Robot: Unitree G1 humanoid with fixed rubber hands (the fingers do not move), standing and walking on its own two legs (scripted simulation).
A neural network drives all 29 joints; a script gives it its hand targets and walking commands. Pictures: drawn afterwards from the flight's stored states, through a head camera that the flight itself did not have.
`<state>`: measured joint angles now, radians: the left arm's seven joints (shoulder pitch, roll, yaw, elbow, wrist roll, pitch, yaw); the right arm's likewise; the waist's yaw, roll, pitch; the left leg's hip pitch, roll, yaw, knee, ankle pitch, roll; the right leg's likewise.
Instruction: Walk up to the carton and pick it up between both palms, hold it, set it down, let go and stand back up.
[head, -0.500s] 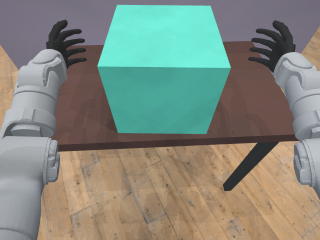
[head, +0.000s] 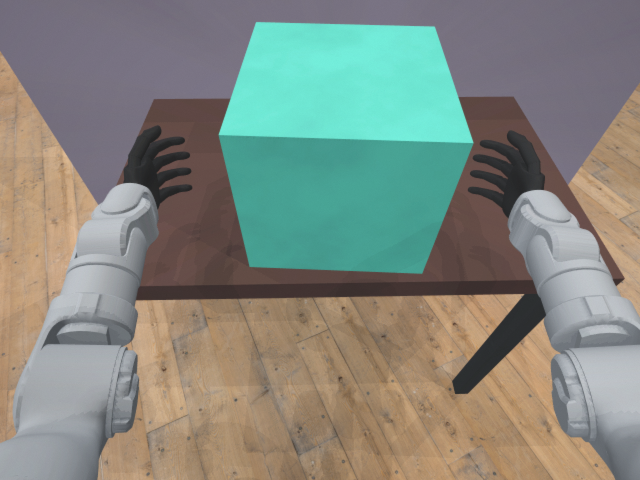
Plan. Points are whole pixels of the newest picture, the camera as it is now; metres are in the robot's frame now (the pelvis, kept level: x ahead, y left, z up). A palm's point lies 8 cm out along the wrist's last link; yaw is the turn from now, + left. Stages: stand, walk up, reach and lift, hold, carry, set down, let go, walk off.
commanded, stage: set down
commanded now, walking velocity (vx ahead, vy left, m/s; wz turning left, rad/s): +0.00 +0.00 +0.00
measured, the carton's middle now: (340, 149) +0.58 -0.01 +0.07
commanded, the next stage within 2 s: let go in 1.80 s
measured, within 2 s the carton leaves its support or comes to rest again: neither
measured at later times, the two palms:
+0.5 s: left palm (157, 254) +0.36 +0.23 +0.08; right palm (538, 268) +0.34 -0.24 +0.08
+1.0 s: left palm (154, 332) +0.28 +0.24 +0.01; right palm (527, 329) +0.28 -0.23 +0.02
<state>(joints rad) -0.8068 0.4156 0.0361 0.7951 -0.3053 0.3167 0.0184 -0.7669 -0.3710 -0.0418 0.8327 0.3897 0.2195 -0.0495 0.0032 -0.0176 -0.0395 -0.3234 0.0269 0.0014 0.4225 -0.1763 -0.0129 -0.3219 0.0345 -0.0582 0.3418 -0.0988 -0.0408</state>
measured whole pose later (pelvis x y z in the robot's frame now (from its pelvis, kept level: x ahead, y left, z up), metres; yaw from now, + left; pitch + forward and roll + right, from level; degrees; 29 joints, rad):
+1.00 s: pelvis +0.03 +0.01 +0.00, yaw -1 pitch -1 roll -1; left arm 0.04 0.23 0.04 0.26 -0.19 0.14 0.04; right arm 0.02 -0.33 -0.02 0.37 0.32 0.03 0.04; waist 0.02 -0.01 0.01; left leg -0.13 0.02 0.02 0.39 -0.23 0.00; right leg -0.15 0.04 -0.01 0.33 -0.16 -0.02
